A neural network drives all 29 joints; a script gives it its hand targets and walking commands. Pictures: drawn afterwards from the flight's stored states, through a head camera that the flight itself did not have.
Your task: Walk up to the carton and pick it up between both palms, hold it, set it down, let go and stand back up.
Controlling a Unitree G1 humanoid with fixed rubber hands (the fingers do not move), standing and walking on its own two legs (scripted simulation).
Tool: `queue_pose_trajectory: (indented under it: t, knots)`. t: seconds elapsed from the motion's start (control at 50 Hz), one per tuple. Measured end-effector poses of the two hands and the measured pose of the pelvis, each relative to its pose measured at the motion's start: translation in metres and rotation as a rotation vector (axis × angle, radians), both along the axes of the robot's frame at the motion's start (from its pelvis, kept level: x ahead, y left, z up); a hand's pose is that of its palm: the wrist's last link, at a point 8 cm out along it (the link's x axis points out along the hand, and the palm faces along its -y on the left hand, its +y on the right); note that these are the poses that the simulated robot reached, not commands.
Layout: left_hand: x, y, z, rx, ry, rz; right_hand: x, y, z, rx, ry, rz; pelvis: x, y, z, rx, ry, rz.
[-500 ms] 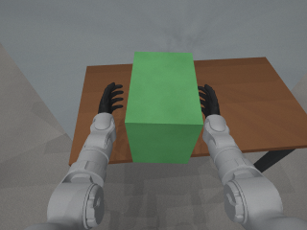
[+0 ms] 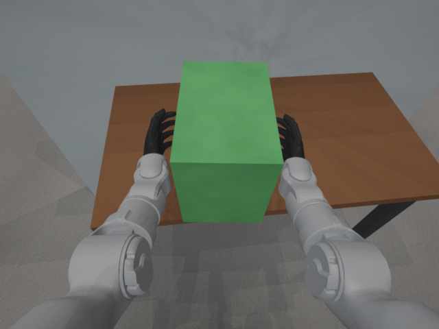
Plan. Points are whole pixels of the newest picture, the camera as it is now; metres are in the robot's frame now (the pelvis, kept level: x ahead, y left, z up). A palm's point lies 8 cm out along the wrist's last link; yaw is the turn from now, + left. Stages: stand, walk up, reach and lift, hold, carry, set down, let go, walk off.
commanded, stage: reach and lift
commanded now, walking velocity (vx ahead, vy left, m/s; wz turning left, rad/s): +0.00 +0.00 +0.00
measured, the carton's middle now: (223, 144) +0.48 -0.01 +0.03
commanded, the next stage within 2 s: none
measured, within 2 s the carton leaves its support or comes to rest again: leaves its support in 1.72 s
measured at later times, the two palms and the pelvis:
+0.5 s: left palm (153, 156) +0.42 +0.13 +0.06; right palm (290, 162) +0.41 -0.13 +0.06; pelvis +0.03 +0.00 +0.02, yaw +0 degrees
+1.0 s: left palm (153, 156) +0.42 +0.13 +0.06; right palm (290, 163) +0.41 -0.13 +0.05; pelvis +0.03 +0.00 +0.02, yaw +0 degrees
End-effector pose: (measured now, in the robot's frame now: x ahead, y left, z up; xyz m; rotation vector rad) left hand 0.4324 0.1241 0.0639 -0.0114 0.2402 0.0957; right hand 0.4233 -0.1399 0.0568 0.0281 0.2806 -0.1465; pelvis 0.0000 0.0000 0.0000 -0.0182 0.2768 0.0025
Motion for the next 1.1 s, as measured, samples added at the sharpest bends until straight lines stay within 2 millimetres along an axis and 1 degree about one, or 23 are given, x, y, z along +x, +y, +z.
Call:
queue_pose_trajectory:
  t: [0.08, 0.22, 0.32, 0.46, 1.1]
  knots:
    - [-0.004, 0.000, 0.000, 0.002, -0.029, -0.004, -0.005, 0.002, 0.001, -0.032, -0.042, -0.008, 0.003, 0.001, 0.006, 0.001, -0.042, 0.005]
    - [-0.013, 0.002, 0.001, 0.005, -0.033, -0.012, -0.016, 0.005, 0.001, -0.069, -0.053, -0.006, 0.018, 0.002, 0.014, 0.002, -0.120, 0.008]
    - [-0.012, 0.003, -0.001, 0.007, -0.021, -0.013, -0.016, 0.006, 0.001, -0.096, -0.050, -0.001, 0.026, 0.002, 0.017, -0.002, -0.155, 0.006]
    - [-0.010, 0.003, -0.003, 0.007, -0.019, -0.013, -0.014, 0.006, -0.001, -0.113, -0.056, 0.002, 0.033, 0.002, 0.018, -0.008, -0.170, 0.004]
    - [-0.010, 0.003, -0.002, 0.030, -0.015, -0.014, -0.015, 0.006, -0.004, -0.084, -0.082, -0.007, 0.033, 0.001, 0.021, -0.005, -0.159, 0.004]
